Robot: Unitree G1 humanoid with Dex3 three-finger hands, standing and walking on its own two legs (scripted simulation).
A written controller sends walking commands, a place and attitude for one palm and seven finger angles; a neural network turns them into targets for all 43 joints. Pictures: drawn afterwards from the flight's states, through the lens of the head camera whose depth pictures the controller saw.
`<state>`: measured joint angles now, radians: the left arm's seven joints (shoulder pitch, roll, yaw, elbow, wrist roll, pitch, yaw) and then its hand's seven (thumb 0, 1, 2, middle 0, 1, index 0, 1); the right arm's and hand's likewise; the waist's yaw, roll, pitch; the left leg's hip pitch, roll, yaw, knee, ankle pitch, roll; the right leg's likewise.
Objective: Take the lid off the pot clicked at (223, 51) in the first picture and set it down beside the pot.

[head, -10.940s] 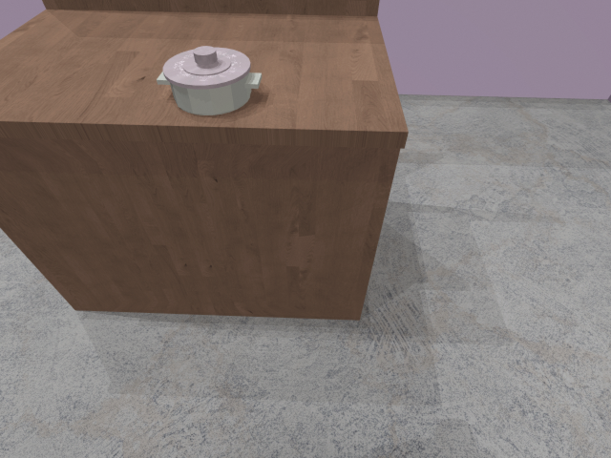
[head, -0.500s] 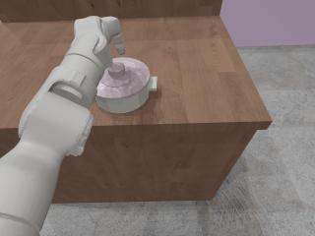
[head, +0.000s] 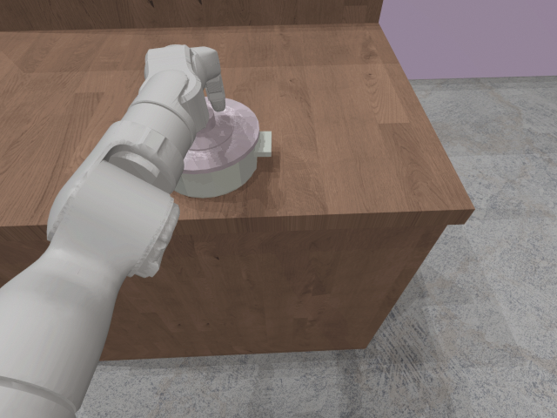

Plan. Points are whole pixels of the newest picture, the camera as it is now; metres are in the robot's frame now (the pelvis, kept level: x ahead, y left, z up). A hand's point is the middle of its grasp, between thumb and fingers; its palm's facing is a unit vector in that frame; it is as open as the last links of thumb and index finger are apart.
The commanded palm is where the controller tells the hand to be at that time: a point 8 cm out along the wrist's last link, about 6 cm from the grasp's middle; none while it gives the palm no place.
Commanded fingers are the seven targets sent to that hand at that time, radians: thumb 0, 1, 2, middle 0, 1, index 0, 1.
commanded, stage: lower the open fingers around the knob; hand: left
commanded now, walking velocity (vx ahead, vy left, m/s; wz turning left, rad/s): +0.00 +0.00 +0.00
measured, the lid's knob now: (199, 119) +0.53 +0.07 +0.15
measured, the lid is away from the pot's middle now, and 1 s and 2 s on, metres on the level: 0.00 0.00 0.00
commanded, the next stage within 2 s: close the fingers and squeeze the knob in 1.36 s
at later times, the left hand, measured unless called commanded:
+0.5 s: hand (188, 114) +0.50 +0.08 +0.19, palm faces -0.41 -0.09 -0.91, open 10.0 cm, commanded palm +0.51 +0.09 +0.23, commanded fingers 0.00 -0.41 1.74 -0.88 -0.08 -0.88 -0.08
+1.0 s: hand (188, 115) +0.50 +0.08 +0.18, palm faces -0.41 -0.07 -0.91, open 10.2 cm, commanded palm +0.51 +0.08 +0.22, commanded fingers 0.00 -0.41 1.74 -0.88 -0.08 -0.88 -0.08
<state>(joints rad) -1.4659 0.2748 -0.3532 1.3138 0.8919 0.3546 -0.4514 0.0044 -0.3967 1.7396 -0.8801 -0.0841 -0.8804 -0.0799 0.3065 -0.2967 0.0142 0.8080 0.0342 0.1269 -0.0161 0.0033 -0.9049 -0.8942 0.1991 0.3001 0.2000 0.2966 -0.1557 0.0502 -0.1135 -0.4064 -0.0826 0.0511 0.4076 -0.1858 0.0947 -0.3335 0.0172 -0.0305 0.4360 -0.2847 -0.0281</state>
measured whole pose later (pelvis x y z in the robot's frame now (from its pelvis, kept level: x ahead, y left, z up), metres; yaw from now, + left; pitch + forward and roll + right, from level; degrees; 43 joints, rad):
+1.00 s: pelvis +0.00 -0.01 +0.00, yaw +0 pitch +11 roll +0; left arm -1.44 0.32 -0.36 1.30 0.89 0.34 -0.45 0.00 -0.40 1.74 -0.89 -0.09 -0.86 -0.07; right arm 0.30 -0.29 0.02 0.79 0.04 0.15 -0.02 0.00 -0.90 -0.89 0.20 0.30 0.20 0.30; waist -0.16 0.04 -0.12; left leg -0.44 -0.07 0.05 0.46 -0.21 0.09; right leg -0.36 0.03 -0.03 0.47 -0.30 -0.04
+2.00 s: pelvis +0.00 -0.01 +0.00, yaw -1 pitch +11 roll +0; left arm -1.41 0.30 -0.35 1.31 0.89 0.31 -0.42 0.00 0.10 0.89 -0.47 -0.99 -0.52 -1.01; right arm 0.31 -0.29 0.02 0.80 0.04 0.11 -0.03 0.00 -0.90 -0.89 0.20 0.30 0.20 0.30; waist -0.16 0.05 -0.12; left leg -0.43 -0.07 0.05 0.45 -0.20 0.08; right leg -0.36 0.04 -0.02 0.47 -0.30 -0.04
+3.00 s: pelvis +0.00 -0.01 +0.00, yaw -1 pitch +10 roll +0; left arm -1.38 0.32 -0.34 1.26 0.88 0.32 -0.44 0.00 0.35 0.69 -0.52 -1.01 -0.57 -1.03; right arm 0.28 -0.29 0.02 0.79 0.04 0.15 -0.04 0.00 -0.90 -0.89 0.20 0.30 0.20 0.30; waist -0.15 0.04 -0.12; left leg -0.41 -0.06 0.06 0.44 -0.21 0.08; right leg -0.34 0.04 -0.02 0.45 -0.29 -0.05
